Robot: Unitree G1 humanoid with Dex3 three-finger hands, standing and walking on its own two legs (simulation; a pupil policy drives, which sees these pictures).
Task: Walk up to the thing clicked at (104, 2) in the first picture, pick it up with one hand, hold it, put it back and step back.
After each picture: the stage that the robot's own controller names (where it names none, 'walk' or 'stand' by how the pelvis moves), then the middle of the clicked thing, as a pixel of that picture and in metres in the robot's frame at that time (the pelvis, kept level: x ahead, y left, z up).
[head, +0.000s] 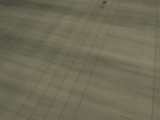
stand; (104, 5) +2.33 -0.27 -0.72
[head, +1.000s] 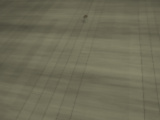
walk; (85, 19) +2.20 +0.16 -0.70
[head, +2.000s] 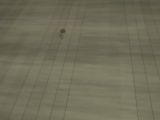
walk; (63, 34) +1.55 +0.38 -0.72
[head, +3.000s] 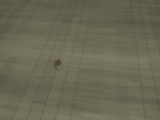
walk; (58, 65) +1.00 +0.35 -0.71
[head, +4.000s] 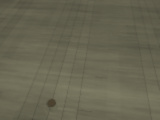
walk; (52, 105) +0.59 +0.31 -0.70
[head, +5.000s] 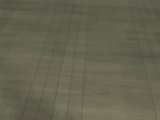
stand; out of the picture +0.34 +0.25 -0.70
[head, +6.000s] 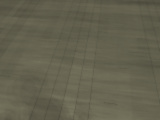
stand; out of the picture +0.32 +0.25 -0.72
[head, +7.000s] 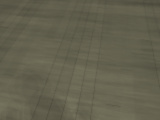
stand; out of the picture +0.31 +0.23 -0.72
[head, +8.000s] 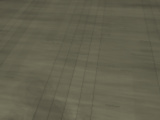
stand; out of the picture +0.33 +0.25 -0.72
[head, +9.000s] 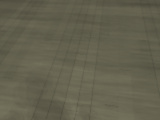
stand; out of the picture +0.32 +0.26 -0.73
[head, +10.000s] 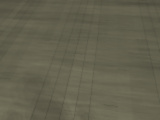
stand; out of the picture +0.30 +0.26 -0.73
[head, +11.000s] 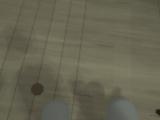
go down; (39, 90) +0.37 +0.25 -0.47
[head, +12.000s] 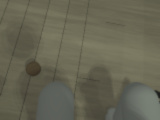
go down; (35, 71) +0.41 +0.26 -0.33
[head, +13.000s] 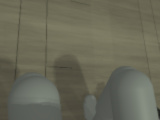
close in; out of the picture +0.39 +0.28 -0.23
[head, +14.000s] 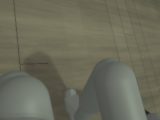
close; out of the picture +0.40 +0.28 -0.22
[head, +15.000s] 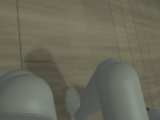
lift; out of the picture +0.38 +0.29 -0.22
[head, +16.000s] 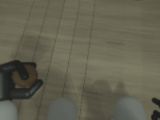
lift; (29, 82) +0.33 +0.21 -0.03
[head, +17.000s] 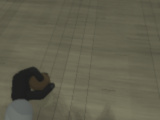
hold; (42, 90) +0.33 +0.18 -0.01
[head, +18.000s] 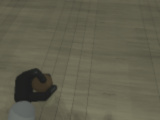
hold; (44, 91) +0.33 +0.17 -0.01
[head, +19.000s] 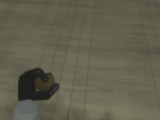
crouch; (47, 90) +0.34 +0.16 -0.03
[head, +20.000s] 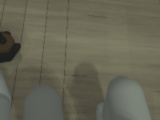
lower; (8, 51) +0.45 +0.24 -0.11
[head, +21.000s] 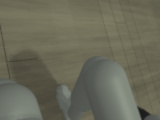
lower; out of the picture +0.43 +0.29 -0.23
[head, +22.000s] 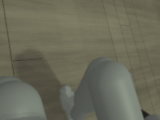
lower; out of the picture +0.42 +0.29 -0.22
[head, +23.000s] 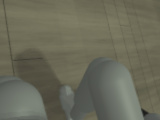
lower; out of the picture +0.42 +0.29 -0.23
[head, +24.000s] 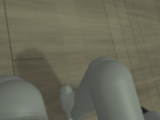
lower; out of the picture +0.41 +0.28 -0.23
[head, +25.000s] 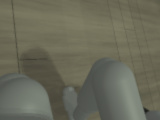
draw back; out of the picture +0.40 +0.27 -0.23
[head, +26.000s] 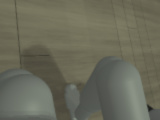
stand; out of the picture +0.40 +0.27 -0.22
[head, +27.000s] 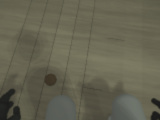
walk; (52, 81) +0.42 +0.21 -0.44
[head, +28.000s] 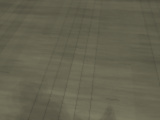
stand; out of the picture +0.35 +0.20 -0.66
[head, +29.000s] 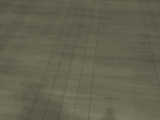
stand; out of the picture +0.35 +0.21 -0.67
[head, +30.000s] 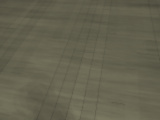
stand; out of the picture +0.37 +0.20 -0.71
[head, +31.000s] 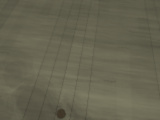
walk; (61, 115) +0.40 +0.17 -0.70
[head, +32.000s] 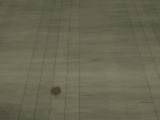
walk; (57, 93) +0.58 +0.25 -0.69
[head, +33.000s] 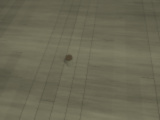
stand; (69, 60) +0.94 +0.22 -0.69
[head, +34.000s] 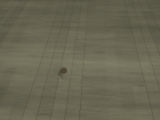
stand; (64, 73) +0.94 +0.25 -0.71
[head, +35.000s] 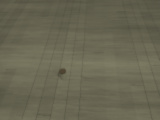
stand; (63, 74) +0.95 +0.26 -0.73
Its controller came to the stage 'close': yes
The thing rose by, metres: 0.72
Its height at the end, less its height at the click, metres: +0.00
